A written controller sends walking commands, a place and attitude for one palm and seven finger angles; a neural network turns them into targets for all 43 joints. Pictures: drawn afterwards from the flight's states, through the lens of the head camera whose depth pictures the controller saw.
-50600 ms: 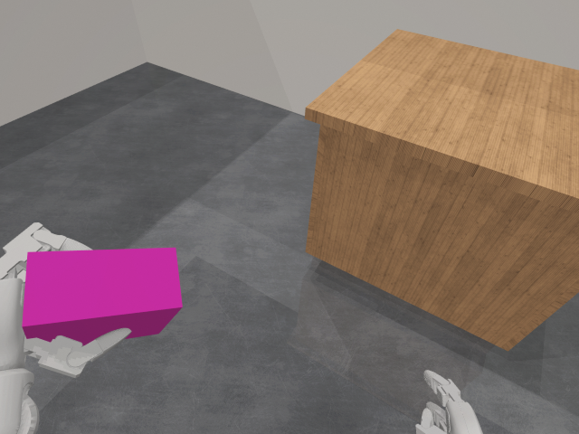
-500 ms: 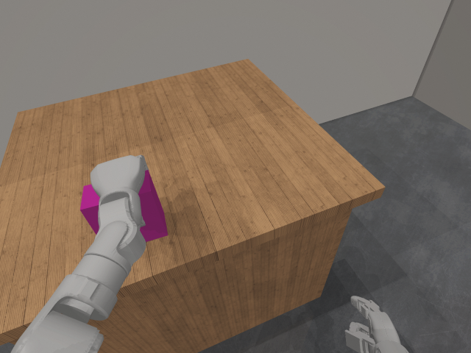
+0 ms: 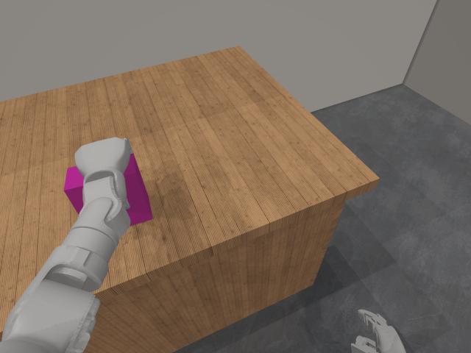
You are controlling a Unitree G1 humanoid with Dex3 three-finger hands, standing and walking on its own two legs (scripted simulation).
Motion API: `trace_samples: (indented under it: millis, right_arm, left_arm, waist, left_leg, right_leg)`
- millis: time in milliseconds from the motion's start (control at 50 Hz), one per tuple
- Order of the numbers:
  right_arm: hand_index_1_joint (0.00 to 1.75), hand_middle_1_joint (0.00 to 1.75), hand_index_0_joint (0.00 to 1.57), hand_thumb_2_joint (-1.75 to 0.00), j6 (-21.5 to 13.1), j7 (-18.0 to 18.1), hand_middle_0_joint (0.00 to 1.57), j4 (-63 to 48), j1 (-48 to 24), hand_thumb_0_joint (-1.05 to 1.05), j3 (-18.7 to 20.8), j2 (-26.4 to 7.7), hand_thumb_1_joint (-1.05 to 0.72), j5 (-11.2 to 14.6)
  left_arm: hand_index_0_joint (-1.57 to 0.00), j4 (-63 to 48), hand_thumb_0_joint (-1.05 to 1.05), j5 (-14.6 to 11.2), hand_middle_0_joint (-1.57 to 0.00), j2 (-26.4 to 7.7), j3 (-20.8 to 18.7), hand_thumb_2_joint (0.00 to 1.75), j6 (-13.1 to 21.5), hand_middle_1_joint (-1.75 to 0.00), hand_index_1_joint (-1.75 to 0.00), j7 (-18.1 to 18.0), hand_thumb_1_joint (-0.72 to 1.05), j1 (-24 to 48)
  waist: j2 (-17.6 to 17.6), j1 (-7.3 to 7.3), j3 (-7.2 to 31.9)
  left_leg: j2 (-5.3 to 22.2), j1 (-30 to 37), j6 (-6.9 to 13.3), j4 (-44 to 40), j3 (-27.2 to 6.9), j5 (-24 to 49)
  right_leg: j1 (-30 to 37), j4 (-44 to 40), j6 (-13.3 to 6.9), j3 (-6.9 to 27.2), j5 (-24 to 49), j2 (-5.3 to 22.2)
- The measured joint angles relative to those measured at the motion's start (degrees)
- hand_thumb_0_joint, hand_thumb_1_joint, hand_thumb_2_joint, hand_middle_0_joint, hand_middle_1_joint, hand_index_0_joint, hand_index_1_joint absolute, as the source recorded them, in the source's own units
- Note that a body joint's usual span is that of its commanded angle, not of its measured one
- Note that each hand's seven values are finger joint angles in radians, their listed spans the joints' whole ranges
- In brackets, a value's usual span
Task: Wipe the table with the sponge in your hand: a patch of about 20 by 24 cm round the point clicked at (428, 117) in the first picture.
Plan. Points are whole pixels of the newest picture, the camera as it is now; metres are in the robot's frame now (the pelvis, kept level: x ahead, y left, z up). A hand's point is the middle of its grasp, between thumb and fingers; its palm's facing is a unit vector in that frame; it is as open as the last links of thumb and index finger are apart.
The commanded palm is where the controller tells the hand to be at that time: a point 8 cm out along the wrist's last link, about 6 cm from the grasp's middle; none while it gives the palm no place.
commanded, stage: wipe forward along the middle lane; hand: left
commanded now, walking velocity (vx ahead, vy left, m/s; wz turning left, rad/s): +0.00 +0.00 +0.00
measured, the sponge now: (116, 202) +0.38 +0.27 +0.03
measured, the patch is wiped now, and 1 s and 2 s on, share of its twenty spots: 1.00 1.00 1.00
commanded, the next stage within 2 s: slide back across to the first lane in 0.52 s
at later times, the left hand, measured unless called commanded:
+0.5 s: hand (108, 161) +0.44 +0.29 +0.09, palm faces -0.08 -0.01 -1.00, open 10.4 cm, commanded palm +0.43 +0.29 +0.13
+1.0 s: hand (83, 156) +0.45 +0.34 +0.09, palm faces -0.05 -0.05 -1.00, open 10.4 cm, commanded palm +0.43 +0.33 +0.15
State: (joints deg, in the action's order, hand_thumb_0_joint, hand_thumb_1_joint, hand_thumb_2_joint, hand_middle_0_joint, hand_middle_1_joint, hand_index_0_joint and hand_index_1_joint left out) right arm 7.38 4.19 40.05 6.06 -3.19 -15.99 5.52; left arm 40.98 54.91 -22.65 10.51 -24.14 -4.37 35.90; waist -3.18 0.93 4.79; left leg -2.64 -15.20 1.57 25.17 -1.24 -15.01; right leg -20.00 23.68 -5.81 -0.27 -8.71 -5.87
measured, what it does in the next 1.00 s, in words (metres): shifts its weight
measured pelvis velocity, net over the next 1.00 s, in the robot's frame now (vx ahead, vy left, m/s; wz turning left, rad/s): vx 0.03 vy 0.04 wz -0.01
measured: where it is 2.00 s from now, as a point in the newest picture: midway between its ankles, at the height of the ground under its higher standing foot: outside the picture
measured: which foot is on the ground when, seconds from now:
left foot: down 0.00-1.00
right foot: down 0.00-1.00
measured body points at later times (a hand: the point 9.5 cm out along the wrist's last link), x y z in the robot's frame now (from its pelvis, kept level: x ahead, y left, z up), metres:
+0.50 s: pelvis +0.00 +0.01 +0.00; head +0.04 -0.01 +0.45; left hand +0.44 +0.28 +0.14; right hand +0.12 -0.25 -0.13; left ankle -0.03 +0.11 -0.74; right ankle +0.03 -0.05 -0.74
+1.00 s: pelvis +0.03 +0.04 +0.00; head +0.06 +0.03 +0.45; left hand +0.45 +0.34 +0.15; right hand +0.14 -0.22 -0.13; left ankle -0.03 +0.11 -0.74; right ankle +0.03 -0.05 -0.74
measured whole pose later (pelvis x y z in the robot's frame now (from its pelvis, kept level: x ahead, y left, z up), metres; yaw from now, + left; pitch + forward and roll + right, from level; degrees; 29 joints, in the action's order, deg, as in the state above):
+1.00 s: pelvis +0.03 +0.04 +0.00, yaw +0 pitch +9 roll -2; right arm 7.6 2.6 41.7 11.5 -1.7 -16.4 4.9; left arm 50.8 56.5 -29.3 2.7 -15.0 -5.5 41.6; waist -3.2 -1.0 5.7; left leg -4.0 -16.2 4.8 23.8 -0.7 -16.3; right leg -20.1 20.7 -2.7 0.8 -9.3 -4.7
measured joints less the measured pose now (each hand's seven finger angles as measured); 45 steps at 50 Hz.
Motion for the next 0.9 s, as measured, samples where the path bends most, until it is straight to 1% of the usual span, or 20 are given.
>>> trace_samples:
  millis: [160,300,560,640,700,820,900]
  right_arm:
    - [0.3,0.3,0.2,-0.9,0.0,-0.2,0.2,0.8,2.1,0.01,0.5,-0.3,-0.91,-0.2]
    - [0.3,0.3,0.2,-0.9,-0.3,-0.2,0.2,1.7,3.0,0.01,0.6,-0.3,-0.91,-0.1]
    - [0.3,0.3,0.2,-0.9,-1.1,-0.3,0.2,2.3,4.7,0.0,1.0,-0.5,-0.91,-0.5]
    - [0.3,0.3,0.2,-0.9,-1.1,-0.5,0.2,2.6,5.4,0.0,1.1,-0.5,-0.91,-0.6]
    - [0.3,0.3,0.2,-0.9,-0.9,-0.8,0.2,2.6,6.1,0.0,1.4,-0.5,-0.91,-0.8]
    - [0.3,0.3,0.2,-0.9,0.0,-1.2,0.2,2.5,7.1,0.0,1.8,-0.6,-0.91,-0.9]
    - [0.3,0.3,0.2,-0.9,0.2,-1.4,0.2,2.3,6.8,0.01,1.7,-0.6,-0.91,-0.7]
  left_arm:
    - [-0.72,3.2,0.01,0.3,-0.69,-1.3,-2.0,1.05,3.6,-1.35,-1.29,-1.1,-0.53,1.3]
    - [-0.72,8.3,0.01,0.6,-0.69,-2.5,-2.9,1.05,5.2,-1.35,-1.29,-2.0,-0.53,5.2]
    - [-0.73,16.2,0.01,1.6,-0.69,-5.5,-4.7,1.05,8.4,-1.35,-1.29,-2.2,-0.54,11.7]
    - [-0.73,17.9,0.01,1.8,-0.69,-6.3,-5.0,1.05,8.8,-1.35,-1.29,-2.4,-0.54,13.3]
    - [-0.73,17.5,0.01,2.1,-0.69,-6.6,-5.9,1.05,9.4,-1.35,-1.29,-2.3,-0.54,12.9]
    - [-0.72,14.4,0.01,1.7,-0.69,-6.5,-7.8,1.05,10.4,-1.35,-1.3,-2.2,-0.53,9.3]
    - [-0.72,12.1,0.01,1.6,-0.69,-6.3,-8.0,1.05,10.1,-1.35,-1.3,-2.1,-0.53,7.3]
  waist:
    - [-0.1,-0.55,0.6]
    - [0.3,-1.42,0.4]
    - [0.5,-3.22,0.4]
    - [0.6,-3.67,0.6]
    - [0.5,-3.66,0.8]
    - [0.0,-3.28,1.4]
    - [-0.1,-2.8,1.2]
  left_leg:
    - [0.1,-1.4,0.1,0.5,0.1,-0.3]
    - [0.0,-2.8,0.2,0.8,-0.2,-0.2]
    - [-0.2,-5.7,0.8,1.4,-0.2,-0.5]
    - [-0.2,-6.4,1.1,1.5,-0.1,-0.7]
    - [-0.2,-6.3,1.4,1.3,0.2,-0.8]
    - [-0.4,-4.3,2.1,0.2,0.9,-1.2]
    - [-0.8,-2.6,2.6,-0.6,0.9,-1.3]
  right_leg:
    - [-1.2,-0.1,0.1,0.1,0.1,-0.1]
    - [-2.3,-0.1,0.3,-0.2,0.2,0.0]
    - [-4.7,-0.5,0.9,-0.2,0.4,0.2]
    - [-5.3,-0.7,1.2,-0.1,0.4,0.2]
    - [-5.2,-1.1,1.4,0.3,0.4,0.2]
    - [-3.4,-2.0,2.1,1.1,0.1,0.3]
    - [-1.7,-2.5,2.5,1.3,-0.3,0.6]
